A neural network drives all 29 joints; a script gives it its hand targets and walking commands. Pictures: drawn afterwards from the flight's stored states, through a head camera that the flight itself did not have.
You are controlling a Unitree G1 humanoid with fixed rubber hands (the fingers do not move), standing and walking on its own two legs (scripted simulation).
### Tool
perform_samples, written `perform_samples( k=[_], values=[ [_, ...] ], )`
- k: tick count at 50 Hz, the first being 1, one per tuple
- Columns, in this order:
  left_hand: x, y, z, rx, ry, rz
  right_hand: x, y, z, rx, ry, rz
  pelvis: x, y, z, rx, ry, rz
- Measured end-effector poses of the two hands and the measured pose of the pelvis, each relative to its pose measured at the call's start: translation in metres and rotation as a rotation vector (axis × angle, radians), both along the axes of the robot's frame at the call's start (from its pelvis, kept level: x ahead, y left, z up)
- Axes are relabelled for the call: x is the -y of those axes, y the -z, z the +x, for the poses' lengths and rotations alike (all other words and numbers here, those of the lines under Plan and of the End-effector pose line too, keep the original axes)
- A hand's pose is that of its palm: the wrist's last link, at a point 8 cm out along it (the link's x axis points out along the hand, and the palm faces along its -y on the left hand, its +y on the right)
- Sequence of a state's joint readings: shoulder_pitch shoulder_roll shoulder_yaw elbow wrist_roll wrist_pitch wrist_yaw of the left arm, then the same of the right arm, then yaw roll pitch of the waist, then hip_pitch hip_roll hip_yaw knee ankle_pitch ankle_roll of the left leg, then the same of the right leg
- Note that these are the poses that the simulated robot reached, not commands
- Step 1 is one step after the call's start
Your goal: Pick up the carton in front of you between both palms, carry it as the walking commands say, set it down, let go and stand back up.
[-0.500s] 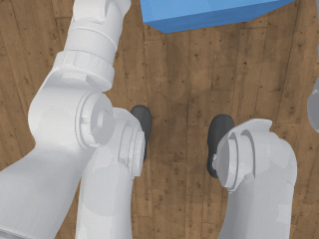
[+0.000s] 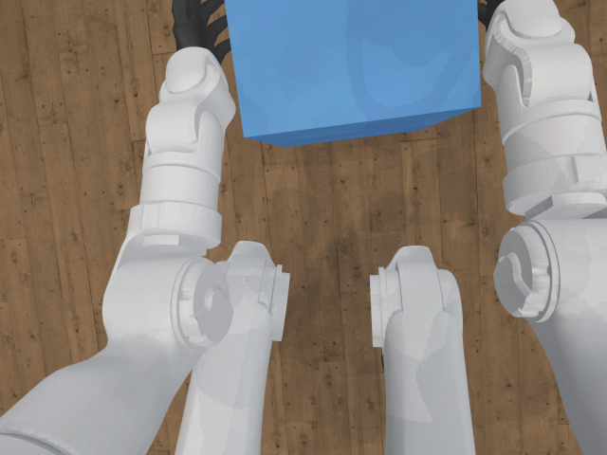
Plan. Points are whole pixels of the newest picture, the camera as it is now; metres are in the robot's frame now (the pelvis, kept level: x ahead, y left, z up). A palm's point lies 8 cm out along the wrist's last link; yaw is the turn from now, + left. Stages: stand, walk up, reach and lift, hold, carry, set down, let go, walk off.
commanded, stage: reach and lift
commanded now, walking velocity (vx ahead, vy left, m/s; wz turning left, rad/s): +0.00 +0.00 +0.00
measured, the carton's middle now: (345, 46) +0.56 -0.04 -0.18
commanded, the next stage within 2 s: none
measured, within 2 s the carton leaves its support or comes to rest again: neither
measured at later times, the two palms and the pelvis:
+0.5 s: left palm (93, 20) +0.50 +0.12 +0.05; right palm out of the picture +0.50 -0.18 +0.05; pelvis -0.01 +0.01 +0.11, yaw -3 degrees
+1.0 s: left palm out of the picture +0.45 +0.13 +0.21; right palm out of the picture +0.44 -0.17 +0.21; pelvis +0.04 +0.01 +0.25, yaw -4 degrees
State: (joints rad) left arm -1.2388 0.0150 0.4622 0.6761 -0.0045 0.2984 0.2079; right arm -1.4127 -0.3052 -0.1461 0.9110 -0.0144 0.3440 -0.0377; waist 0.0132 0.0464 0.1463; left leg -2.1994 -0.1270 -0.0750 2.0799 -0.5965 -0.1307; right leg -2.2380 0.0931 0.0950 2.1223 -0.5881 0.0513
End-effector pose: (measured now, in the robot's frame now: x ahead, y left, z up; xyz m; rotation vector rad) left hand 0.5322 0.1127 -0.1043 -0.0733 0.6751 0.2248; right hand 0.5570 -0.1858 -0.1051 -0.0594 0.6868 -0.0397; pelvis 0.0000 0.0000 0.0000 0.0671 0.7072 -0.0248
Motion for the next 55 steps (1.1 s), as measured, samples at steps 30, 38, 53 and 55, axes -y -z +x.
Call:
perform_samples(
  k=[30,38,53,55],
  values=[
    [-0.008,-0.192,-0.045,-0.006,0.058,0.021,-0.007,-0.187,-0.066,-0.01,0.079,0.028,-0.007,-0.138,0.005,-0.04,0.03,-0.022],
    [-0.012,-0.246,-0.061,-0.011,0.071,0.017,-0.011,-0.241,-0.086,-0.016,0.097,0.031,-0.007,-0.182,0.02,0.025,0.03,-0.033],
    [-0.017,-0.337,-0.088,-0.003,0.093,0.009,-0.016,-0.332,-0.122,-0.009,0.14,0.041,-0.009,-0.261,0.045,0.182,0.034,-0.055],
    [-0.017,-0.349,-0.091,-0.003,0.097,0.01,-0.017,-0.344,-0.126,-0.009,0.144,0.041,-0.009,-0.272,0.049,0.207,0.035,-0.058]
  ],
)
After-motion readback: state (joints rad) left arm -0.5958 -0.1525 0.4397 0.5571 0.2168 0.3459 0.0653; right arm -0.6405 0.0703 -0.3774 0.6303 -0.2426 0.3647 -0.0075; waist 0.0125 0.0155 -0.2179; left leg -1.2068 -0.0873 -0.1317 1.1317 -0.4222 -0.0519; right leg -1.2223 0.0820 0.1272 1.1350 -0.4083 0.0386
